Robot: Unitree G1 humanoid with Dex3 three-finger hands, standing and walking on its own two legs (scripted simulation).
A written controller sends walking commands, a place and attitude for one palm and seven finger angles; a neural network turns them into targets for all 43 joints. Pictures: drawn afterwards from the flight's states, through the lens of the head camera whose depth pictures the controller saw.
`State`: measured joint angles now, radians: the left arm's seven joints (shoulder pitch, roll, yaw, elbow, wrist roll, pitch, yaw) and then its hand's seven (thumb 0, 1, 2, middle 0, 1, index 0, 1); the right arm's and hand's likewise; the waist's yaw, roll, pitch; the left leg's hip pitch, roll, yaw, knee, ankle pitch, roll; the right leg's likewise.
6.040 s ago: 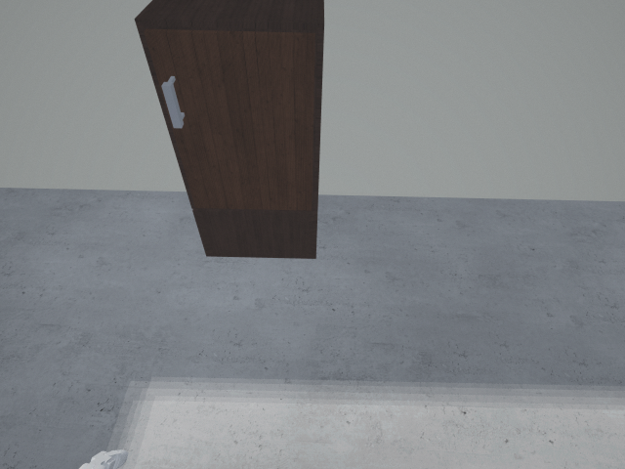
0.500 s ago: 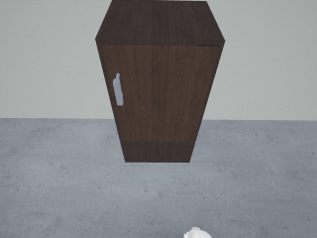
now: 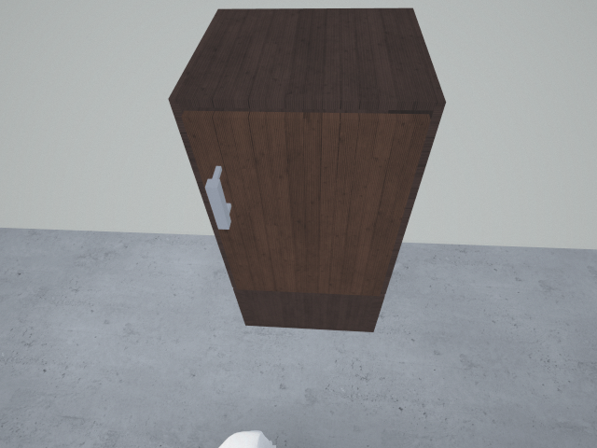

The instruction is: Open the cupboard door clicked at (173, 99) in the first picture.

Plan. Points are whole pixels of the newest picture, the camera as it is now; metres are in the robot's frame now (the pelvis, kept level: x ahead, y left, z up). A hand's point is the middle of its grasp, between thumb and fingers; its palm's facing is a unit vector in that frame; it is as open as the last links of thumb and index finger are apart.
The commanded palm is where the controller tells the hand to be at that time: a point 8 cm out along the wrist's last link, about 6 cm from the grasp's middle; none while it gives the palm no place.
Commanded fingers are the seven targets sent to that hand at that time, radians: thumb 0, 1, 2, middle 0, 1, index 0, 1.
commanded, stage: come to a stop and stand still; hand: left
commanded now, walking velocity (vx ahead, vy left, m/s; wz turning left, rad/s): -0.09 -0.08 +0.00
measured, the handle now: (221, 197) +0.56 +0.21 -0.05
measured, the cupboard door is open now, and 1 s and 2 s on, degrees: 0 0 0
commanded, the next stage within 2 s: look again from close up in 1.04 s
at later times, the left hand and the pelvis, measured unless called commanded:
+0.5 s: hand out of the picture +0.00 +0.22 -0.17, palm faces -0.01 -0.98 -0.21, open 7.4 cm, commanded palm none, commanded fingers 0.00 0.90 0.90 -0.20 -0.30 -0.20 -0.30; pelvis -0.04 +0.02 +0.00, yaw -1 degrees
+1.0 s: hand out of the picture -0.07 +0.12 -0.18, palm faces +0.04 -0.99 -0.14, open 7.4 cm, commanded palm none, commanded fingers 0.00 0.90 0.90 -0.20 -0.30 -0.20 -0.30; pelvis -0.05 -0.03 +0.00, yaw +0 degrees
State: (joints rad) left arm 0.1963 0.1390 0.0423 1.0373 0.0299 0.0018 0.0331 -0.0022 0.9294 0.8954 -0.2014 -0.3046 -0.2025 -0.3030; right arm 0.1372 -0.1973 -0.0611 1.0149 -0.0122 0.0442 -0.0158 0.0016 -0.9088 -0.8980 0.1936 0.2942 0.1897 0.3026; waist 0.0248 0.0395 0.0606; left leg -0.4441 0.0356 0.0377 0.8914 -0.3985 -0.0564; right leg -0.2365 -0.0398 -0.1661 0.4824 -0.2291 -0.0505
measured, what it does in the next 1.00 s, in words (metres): steps on the spot: left foot, then right foot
